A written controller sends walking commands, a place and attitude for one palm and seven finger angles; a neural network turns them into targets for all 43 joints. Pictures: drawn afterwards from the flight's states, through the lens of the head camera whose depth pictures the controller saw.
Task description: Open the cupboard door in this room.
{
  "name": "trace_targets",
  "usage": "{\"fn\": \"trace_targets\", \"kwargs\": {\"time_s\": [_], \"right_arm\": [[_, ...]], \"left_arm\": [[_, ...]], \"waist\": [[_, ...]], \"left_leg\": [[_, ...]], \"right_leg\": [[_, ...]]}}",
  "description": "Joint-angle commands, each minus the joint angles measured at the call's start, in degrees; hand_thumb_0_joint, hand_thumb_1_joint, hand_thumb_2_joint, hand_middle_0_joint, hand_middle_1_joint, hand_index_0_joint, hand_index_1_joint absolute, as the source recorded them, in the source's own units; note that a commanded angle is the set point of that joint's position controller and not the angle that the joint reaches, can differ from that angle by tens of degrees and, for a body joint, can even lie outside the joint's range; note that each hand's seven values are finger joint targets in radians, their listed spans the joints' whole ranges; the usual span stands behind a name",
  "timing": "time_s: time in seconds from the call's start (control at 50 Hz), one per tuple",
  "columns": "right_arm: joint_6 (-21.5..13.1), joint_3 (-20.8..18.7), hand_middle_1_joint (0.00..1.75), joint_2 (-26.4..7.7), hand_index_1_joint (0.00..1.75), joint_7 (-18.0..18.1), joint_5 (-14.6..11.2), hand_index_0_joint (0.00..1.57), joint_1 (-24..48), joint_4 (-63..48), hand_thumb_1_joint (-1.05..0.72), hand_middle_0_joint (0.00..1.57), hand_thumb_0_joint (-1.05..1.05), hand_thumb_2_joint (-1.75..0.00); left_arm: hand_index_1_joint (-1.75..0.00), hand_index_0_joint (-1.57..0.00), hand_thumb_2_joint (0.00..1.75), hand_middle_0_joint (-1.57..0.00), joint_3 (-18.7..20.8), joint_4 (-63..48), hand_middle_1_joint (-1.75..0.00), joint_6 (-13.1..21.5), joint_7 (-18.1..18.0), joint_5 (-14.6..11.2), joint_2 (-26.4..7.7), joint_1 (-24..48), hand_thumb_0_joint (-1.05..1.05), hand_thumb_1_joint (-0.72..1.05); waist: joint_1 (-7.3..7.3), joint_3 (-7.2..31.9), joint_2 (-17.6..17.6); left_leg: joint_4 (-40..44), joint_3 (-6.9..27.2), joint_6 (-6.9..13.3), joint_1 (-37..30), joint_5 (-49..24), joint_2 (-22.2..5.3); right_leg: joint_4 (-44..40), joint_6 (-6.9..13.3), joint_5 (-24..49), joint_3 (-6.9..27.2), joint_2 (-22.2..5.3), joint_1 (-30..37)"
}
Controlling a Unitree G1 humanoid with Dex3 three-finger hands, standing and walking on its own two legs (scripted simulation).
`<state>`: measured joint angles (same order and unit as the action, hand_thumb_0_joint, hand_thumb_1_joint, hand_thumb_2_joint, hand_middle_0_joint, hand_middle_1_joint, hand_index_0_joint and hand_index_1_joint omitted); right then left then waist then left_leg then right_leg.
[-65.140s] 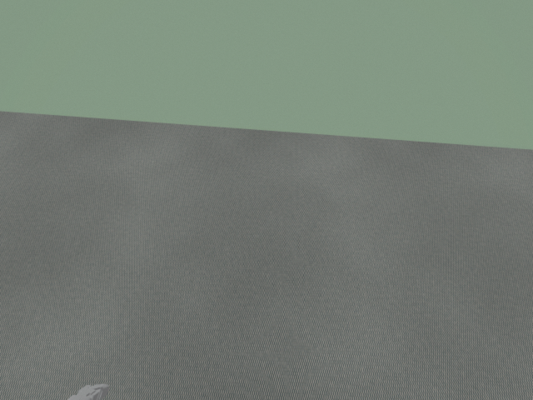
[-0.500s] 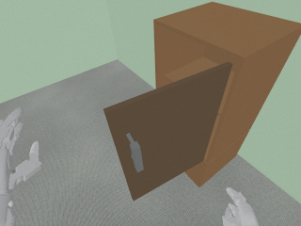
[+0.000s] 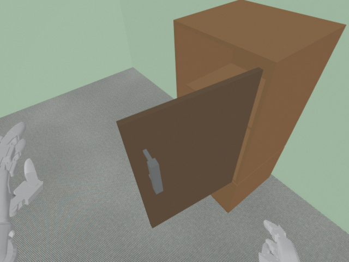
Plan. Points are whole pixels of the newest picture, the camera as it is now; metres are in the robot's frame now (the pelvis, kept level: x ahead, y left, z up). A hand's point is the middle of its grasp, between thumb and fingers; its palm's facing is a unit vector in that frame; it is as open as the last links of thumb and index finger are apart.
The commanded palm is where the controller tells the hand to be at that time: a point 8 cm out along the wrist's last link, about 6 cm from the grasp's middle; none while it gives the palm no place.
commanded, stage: step back with the hand held close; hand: left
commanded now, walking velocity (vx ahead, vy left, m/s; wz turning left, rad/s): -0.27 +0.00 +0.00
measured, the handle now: (152, 171) +0.34 +0.11 +0.00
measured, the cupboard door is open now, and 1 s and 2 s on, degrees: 82 82 82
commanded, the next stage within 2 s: stop stepping back and stand still in 1.28 s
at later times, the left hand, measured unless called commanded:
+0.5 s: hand (8, 219) +0.14 +0.29 +0.15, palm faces +0.40 -0.76 -0.52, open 7.4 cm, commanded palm +0.07 +0.33 +0.17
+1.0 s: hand out of the picture +0.07 +0.29 +0.15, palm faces +0.49 -0.71 -0.50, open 7.4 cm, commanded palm +0.00 +0.33 +0.17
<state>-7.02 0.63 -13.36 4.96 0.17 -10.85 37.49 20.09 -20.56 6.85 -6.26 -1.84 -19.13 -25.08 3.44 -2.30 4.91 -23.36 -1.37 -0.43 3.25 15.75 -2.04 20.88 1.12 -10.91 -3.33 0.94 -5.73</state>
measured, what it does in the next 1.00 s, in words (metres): shifts its weight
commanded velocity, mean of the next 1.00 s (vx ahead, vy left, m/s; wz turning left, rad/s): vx -0.31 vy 0.00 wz -0.01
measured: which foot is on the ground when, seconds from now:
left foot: down 0.00-1.00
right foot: down 0.00-1.00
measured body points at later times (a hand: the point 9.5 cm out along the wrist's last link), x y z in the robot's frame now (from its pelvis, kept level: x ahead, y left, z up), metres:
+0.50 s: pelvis -0.07 +0.03 -0.01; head -0.05 +0.03 +0.44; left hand +0.11 +0.33 +0.18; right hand +0.11 -0.22 -0.09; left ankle -0.03 +0.12 -0.74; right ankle +0.01 -0.11 -0.74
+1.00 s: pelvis -0.13 +0.03 -0.03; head -0.09 +0.04 +0.41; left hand +0.04 +0.33 +0.18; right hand +0.06 -0.21 -0.11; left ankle -0.03 +0.12 -0.74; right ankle +0.01 -0.10 -0.74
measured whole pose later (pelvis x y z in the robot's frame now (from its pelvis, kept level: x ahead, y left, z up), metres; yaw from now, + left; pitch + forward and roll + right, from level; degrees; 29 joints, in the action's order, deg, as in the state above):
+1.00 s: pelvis -0.13 +0.03 -0.03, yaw +3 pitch -1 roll +0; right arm -6.5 -0.9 -12.6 4.5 0.4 -10.5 33.7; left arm 27.8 -31.3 14.7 -8.6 0.9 -22.9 -28.0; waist 0.1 -5.3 -1.8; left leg -42.2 -3.9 3.0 28.0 18.8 0.8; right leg 37.4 -1.4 -7.5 3.5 0.1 -29.0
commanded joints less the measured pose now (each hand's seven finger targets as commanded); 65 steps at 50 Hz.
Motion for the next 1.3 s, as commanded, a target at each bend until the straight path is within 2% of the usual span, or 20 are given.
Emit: {"fn": "trace_targets", "kwargs": {"time_s": [0.0,0.06,0.12,0.18,0.32,0.48,0.6,0.74,0.84,0.88,0.96,1.02,1.04,1.1,1.14,1.18,1.2,1.24,1.26,1.28], "right_arm": [[-0.2,-2.5,0.3,-6.4,0.3,-0.1,0.0,0.2,6.9,-10.9,-0.9,0.2,0.0,-0.9],[1.1,-2.9,0.3,-6.9,0.3,0.1,0.0,0.2,7.0,-11.8,-0.9,0.2,0.0,-0.9],[2.3,-3.4,0.3,-6.8,0.3,0.3,-0.3,0.2,7.1,-13.1,-0.9,0.2,0.0,-0.9],[3.2,-3.7,0.3,-6.4,0.3,0.7,-0.4,0.2,7.3,-13.9,-0.9,0.2,0.0,-0.9],[3.1,-3.8,0.3,-6.9,0.3,1.0,-0.5,0.2,6.7,-14.9,-0.9,0.2,0.0,-0.9],[1.1,-3.9,0.3,-7.7,0.3,0.9,-0.4,0.2,4.9,-15.3,-0.9,0.2,0.0,-0.9],[-0.6,-3.9,0.3,-7.7,0.3,0.9,0.0,0.2,3.8,-14.6,-0.9,0.2,0.0,-0.9],[-1.9,-4.2,0.3,-7.7,0.3,0.8,0.2,0.2,4.0,-13.8,-0.9,0.2,0.0,-0.9],[-2.5,-4.6,0.3,-7.6,0.3,0.3,0.3,0.2,3.8,-13.2,-0.9,0.2,0.0,-0.9],[-2.5,-4.5,0.3,-7.1,0.3,0.2,0.2,0.2,3.5,-12.8,-0.9,0.2,0.0,-0.9],[-2.3,-4.6,0.3,-6.8,0.3,0.2,0.1,0.2,3.7,-12.5,-0.9,0.2,0.0,-0.9],[-2.0,-4.8,0.3,-7.1,0.3,0.1,0.0,0.2,4.0,-13.0,-0.9,0.2,0.0,-0.9],[-2.1,-5.2,0.3,-7.6,0.3,0.2,0.1,0.2,4.6,-13.2,-0.9,0.2,0.0,-0.9],[-2.7,-5.5,0.3,-7.5,0.3,0.2,0.1,0.2,5.2,-13.4,-0.9,0.2,0.0,-0.9],[-3.3,-6.4,0.3,-7.7,0.3,0.2,-0.1,0.2,5.9,-13.5,-0.9,0.2,0.0,-0.9],[-3.6,-6.4,0.3,-7.0,0.3,-0.2,-0.3,0.2,5.0,-13.8,-0.9,0.2,0.0,-0.9],[-3.5,-6.3,0.3,-6.7,0.3,-0.4,0.1,0.2,4.3,-13.6,-0.9,0.2,0.0,-0.9],[-2.5,-6.2,0.3,-5.3,0.3,-1.3,0.9,0.2,2.2,-10.3,-0.9,0.2,0.0,-0.9],[-1.5,-5.3,0.3,-3.7,0.3,-2.1,0.6,0.2,3.1,-8.6,-0.9,0.2,0.0,-0.9],[-0.6,-5.0,0.3,-3.8,0.3,-2.4,0.7,0.2,2.7,-8.3,-0.9,0.2,0.0,-0.9]], "left_arm": [[-0.3,-0.2,0.9,-0.2,8.0,-9.2,-0.3,5.6,-0.6,-0.3,-11.2,-1.5,0.0,0.9],[-0.3,-0.2,0.9,-0.2,7.7,-12.2,-0.3,5.6,-0.8,-0.3,-11.3,-4.6,0.0,0.9],[-0.3,-0.2,0.9,-0.2,9.7,-14.5,-0.3,5.3,-1.4,-0.4,-13.3,-5.8,0.0,0.9],[-0.3,-0.2,0.9,-0.2,11.2,-16.0,-0.3,5.3,-2.1,-0.4,-14.7,-6.7,0.0,0.9],[-0.3,-0.2,0.9,-0.2,11.1,-18.3,-0.3,5.9,-3.1,0.3,-14.6,-6.1,0.0,0.9],[-0.3,-0.2,0.9,-0.2,11.6,-19.6,-0.3,7.9,-3.8,2.1,-14.0,-3.6,0.0,0.9],[-0.3,-0.2,0.9,-0.2,12.0,-20.9,-0.3,9.2,-4.2,2.5,-14.0,-1.4,0.0,0.9],[-0.3,-0.2,0.9,-0.2,14.6,-20.1,-0.3,10.5,-4.4,3.0,-15.1,-2.7,0.0,0.9],[-0.3,-0.2,0.9,-0.2,14.6,-21.9,-0.3,11.2,-3.7,2.7,-15.0,-0.8,0.0,0.9],[-0.3,-0.2,0.9,-0.2,13.9,-21.4,-0.3,11.0,-3.6,2.2,-14.3,-1.0,0.0,0.9],[-0.3,-0.2,0.9,-0.2,14.6,-22.8,-0.3,11.1,-3.7,1.8,-15.1,-0.7,0.0,0.9],[-0.3,-0.2,0.9,-0.2,15.8,-23.0,-0.3,11.3,-3.7,1.7,-15.2,-2.1,0.0,0.9],[-0.3,-0.2,0.9,-0.2,16.9,-23.6,-0.3,11.6,-3.9,2.0,-15.9,-1.8,0.0,0.9],[-0.3,-0.2,0.9,-0.2,18.1,-23.4,-0.3,11.9,-3.7,2.1,-15.2,-2.9,0.0,0.9],[-0.3,-0.2,0.9,-0.2,20.8,-22.1,-0.3,12.2,-3.7,2.1,-17.5,-4.0,0.0,0.9],[-0.3,-0.2,0.9,-0.2,20.1,-23.0,-0.3,12.1,-2.9,1.4,-16.4,-4.9,0.0,0.9],[-0.3,-0.2,0.9,-0.2,19.6,-24.0,-0.3,11.9,-2.8,1.2,-16.3,-3.5,0.0,0.9],[-0.3,-0.2,0.9,-0.2,18.4,-25.9,-0.3,11.5,-3.5,0.7,-18.4,-0.1,0.0,0.9],[-0.3,-0.2,0.9,-0.2,16.8,-24.4,-0.3,10.9,-3.6,0.3,-18.4,0.3,0.0,0.9],[-0.3,-0.2,0.9,-0.2,16.7,-24.5,-0.3,10.7,-3.4,0.4,-18.6,0.7,0.0,0.9]], "waist": [[-2.46,4.5,-7.0],[-2.61,9.2,-1.9],[-2.55,11.7,-4.7],[-2.41,12.2,-3.8],[-2.59,9.2,-1.6],[-3.13,4.2,-1.2],[-3.61,4.2,-1.3],[-3.22,4.6,1.0],[-3.71,4.9,-2.1],[-3.91,5.6,-5.5],[-4.04,7.0,-5.9],[-3.95,8.2,-3.5],[-3.78,8.1,0.0],[-3.46,8.9,3.4],[-3.24,8.1,2.1],[-3.46,7.1,-3.9],[-3.77,5.3,-7.2],[-4.57,6.5,-20.0],[-4.49,9.1,-24.1],[-4.89,9.4,-23.5]], "left_leg": [[-0.3,0.5,2.3,4.8,-10.7,0.3],[0.6,0.8,1.8,5.4,-16.7,-0.8],[0.3,1.2,1.5,6.9,-20.4,-1.5],[0.3,1.5,1.4,8.5,-21.1,-1.8],[2.1,3.2,2.8,17.7,-9.0,-2.9],[4.4,6.8,5.7,34.5,18.7,-4.4],[1.7,7.7,5.7,35.2,23.1,-4.0],[3.3,9.8,6.6,40.8,25.8,-5.5],[-1.4,7.5,5.9,39.0,24.2,-3.8],[-3.6,6.6,5.3,36.7,23.1,-2.9],[-5.2,6.1,4.9,34.0,22.7,-2.2],[-2.1,7.8,5.9,38.2,25.0,-4.2],[0.0,9.1,6.7,41.2,26.9,-5.7],[2.5,11.1,9.1,48.6,29.9,-10.4],[0.2,10.4,9.5,49.9,30.2,-11.5],[-8.9,3.9,6.4,43.8,30.9,-6.5],[-15.6,2.3,4.7,41.2,32.0,-3.3],[-36.7,-0.5,-0.3,19.5,18.3,3.1],[-46.0,-0.2,-1.0,13.9,14.8,3.8],[-47.2,-0.5,-1.2,11.6,14.3,3.8]], "right_leg": [[-4.9,0.0,13.6,7.2,-5.6,-3.0],[-0.9,-0.2,18.8,5.5,-5.4,-0.6],[1.7,-0.7,22.0,4.9,-4.9,0.6],[3.8,-0.7,23.5,4.9,-4.8,0.7],[6.0,-1.2,14.2,6.0,-3.9,0.4],[9.0,-1.4,-1.8,7.9,-3.5,2.1],[8.6,-0.8,-9.1,9.7,-3.7,-2.0],[15.1,-1.0,-3.2,10.4,-1.1,1.7],[14.5,-0.1,0.0,14.4,-2.6,-2.7],[12.8,0.2,-1.6,15.8,-3.8,-5.5],[11.7,0.5,-4.2,16.9,-4.9,-9.0],[17.4,-0.3,-2.9,15.1,-2.9,-5.5],[20.9,-0.6,-1.7,13.9,-1.9,-3.0],[32.1,-1.5,0.8,11.4,1.7,2.8],[32.6,-1.1,-0.3,13.5,2.0,2.6],[23.2,1.1,-6.2,20.3,-1.6,-7.1],[15.4,3.0,-15.3,26.4,-5.1,-14.6],[-5.6,8.4,-23.9,39.7,-16.8,-34.9],[-9.5,9.3,-23.3,38.3,-19.1,-36.0],[-9.4,8.2,-19.8,33.0,-16.9,-35.9]]}}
